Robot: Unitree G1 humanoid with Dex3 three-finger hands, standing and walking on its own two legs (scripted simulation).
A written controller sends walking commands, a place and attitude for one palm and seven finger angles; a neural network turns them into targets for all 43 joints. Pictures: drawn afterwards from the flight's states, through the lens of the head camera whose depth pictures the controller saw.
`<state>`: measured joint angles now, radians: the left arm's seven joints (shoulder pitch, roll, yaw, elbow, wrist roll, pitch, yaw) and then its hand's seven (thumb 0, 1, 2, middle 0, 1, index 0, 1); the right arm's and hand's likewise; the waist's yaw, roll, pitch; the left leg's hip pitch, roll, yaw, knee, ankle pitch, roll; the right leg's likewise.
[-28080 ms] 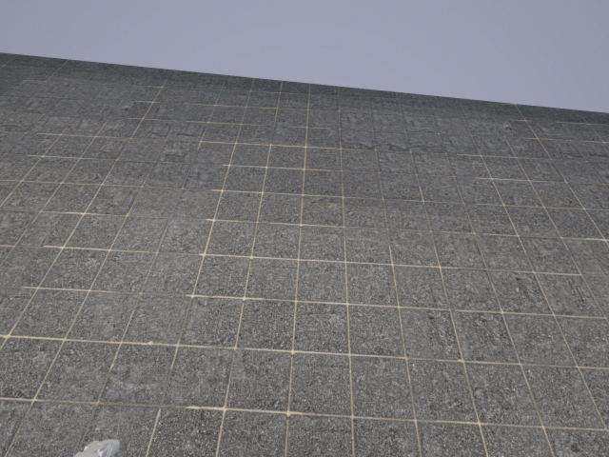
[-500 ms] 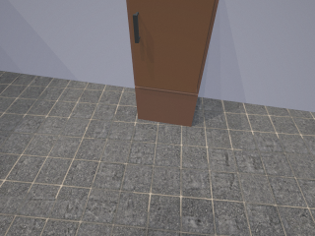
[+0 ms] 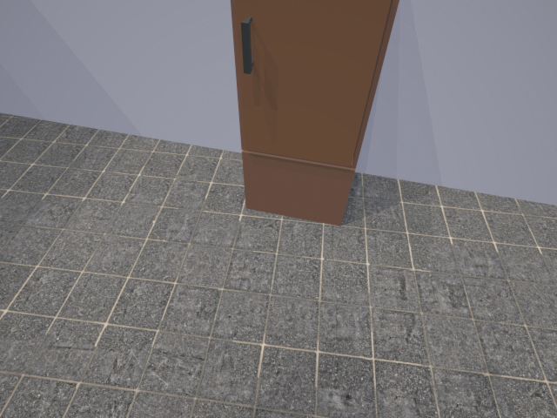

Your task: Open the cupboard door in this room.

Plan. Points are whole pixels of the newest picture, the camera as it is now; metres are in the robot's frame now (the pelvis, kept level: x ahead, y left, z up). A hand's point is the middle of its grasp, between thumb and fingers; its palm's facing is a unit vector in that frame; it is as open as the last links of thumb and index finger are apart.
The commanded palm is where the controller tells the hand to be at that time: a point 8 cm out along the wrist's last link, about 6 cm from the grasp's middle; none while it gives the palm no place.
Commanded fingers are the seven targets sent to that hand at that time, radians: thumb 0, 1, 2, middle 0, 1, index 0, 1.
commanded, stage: look at it before walking up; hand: left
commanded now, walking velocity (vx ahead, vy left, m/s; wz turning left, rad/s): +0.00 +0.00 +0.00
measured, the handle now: (248, 45) +1.09 +0.16 +0.04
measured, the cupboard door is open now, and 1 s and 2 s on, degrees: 0 0 0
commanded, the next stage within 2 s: walk to a spot facing it in 0.56 s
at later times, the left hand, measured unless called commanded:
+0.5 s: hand out of the picture -0.01 +0.17 -0.18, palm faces +0.02 -0.99 -0.17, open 7.4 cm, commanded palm none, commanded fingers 0.00 0.90 0.90 -0.20 -0.30 -0.20 -0.30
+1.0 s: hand out of the picture -0.01 +0.21 -0.20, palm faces +0.20 -0.96 -0.19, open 7.4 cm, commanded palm none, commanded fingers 0.00 0.90 0.90 -0.20 -0.30 -0.20 -0.30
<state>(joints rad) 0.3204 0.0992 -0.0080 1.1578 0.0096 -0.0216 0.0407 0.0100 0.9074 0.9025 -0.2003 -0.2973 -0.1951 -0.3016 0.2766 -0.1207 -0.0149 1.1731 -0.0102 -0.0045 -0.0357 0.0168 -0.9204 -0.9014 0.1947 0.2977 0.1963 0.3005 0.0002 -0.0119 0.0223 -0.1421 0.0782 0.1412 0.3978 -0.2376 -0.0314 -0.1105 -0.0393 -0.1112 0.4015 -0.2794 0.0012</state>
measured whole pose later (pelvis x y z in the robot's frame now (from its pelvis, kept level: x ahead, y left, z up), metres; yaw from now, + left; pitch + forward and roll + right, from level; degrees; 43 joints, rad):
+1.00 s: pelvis +0.03 +0.03 -0.02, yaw +8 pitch +1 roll -1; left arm 0.34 0.17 0.06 1.07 0.04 -0.04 0.02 0.01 0.90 0.90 -0.20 -0.30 -0.20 -0.30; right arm 0.33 -0.15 -0.05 1.08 -0.02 0.04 0.01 0.01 -0.90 -0.90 0.20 0.30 0.20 0.30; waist 0.01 -0.02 0.02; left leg -0.40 0.06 0.09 0.88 -0.51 0.01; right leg -0.12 -0.13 -0.23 0.54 -0.43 0.06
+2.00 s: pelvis +0.24 +0.11 -0.01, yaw -1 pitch +0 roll -1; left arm 0.23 0.24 0.08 0.98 0.02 0.05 0.00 0.01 0.90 0.90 -0.20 -0.30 -0.20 -0.30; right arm 0.14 -0.21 -0.04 0.94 -0.01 0.01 -0.02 0.00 -0.90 -0.90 0.19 0.30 0.20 0.30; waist 0.04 -0.05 0.05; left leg -0.26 0.02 0.04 0.55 -0.28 0.00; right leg -0.39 0.06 0.06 0.54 -0.21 -0.01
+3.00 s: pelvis +0.41 +0.08 -0.02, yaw -10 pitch -1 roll +0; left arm 0.40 0.16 0.03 1.18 0.01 -0.02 0.01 0.01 0.91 0.90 -0.20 -0.30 -0.20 -0.30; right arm 0.11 -0.19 -0.04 0.99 -0.03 -0.06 0.01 0.00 -0.91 -0.90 0.19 0.30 0.19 0.30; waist 0.03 -0.03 0.10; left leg -0.40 0.06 0.15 0.66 -0.23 0.06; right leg -0.18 -0.06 -0.05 1.00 -0.53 0.00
